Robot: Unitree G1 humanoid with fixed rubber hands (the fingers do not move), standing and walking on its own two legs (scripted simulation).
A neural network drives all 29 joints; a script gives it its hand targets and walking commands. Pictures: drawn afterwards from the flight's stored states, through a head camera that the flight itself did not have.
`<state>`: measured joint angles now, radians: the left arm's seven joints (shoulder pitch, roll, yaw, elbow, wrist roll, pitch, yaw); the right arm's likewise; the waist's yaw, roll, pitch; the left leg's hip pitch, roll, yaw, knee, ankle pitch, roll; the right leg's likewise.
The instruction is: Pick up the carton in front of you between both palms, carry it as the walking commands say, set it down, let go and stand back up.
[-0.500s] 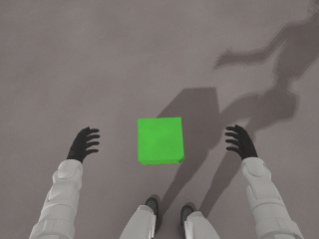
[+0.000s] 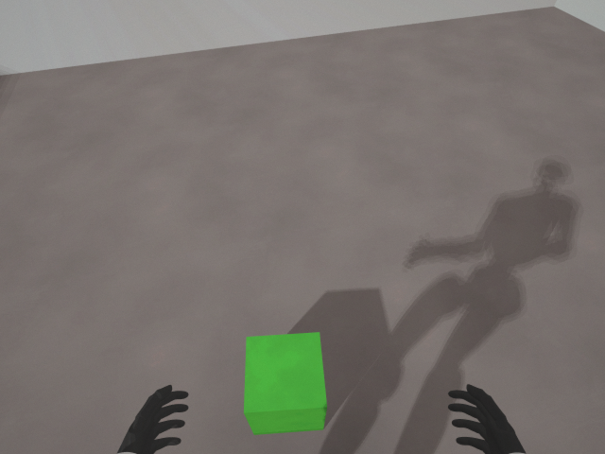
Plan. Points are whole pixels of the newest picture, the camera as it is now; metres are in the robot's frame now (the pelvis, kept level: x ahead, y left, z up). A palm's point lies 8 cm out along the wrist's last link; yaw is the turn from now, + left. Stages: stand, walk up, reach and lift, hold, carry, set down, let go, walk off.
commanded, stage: let go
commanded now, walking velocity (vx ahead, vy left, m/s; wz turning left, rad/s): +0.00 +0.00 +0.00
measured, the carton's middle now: (286, 384) +0.42 +0.07 -0.65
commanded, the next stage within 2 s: stand in 0.32 s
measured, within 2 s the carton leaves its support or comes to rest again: neither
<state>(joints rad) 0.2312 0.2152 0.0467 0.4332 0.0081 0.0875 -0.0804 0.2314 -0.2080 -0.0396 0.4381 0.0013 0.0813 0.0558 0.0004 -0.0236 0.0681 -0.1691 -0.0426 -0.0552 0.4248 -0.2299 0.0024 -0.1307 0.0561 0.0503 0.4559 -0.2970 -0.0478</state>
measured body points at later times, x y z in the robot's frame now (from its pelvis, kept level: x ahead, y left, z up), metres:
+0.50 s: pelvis +0.01 +0.01 -0.01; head +0.01 +0.03 +0.44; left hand +0.17 +0.29 -0.09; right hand +0.15 -0.26 -0.09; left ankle +0.00 +0.12 -0.74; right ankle -0.03 -0.09 -0.74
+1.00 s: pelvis +0.02 +0.03 +0.00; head +0.02 +0.04 +0.45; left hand +0.16 +0.32 -0.10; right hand +0.14 -0.27 -0.10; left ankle +0.00 +0.12 -0.74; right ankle -0.03 -0.09 -0.74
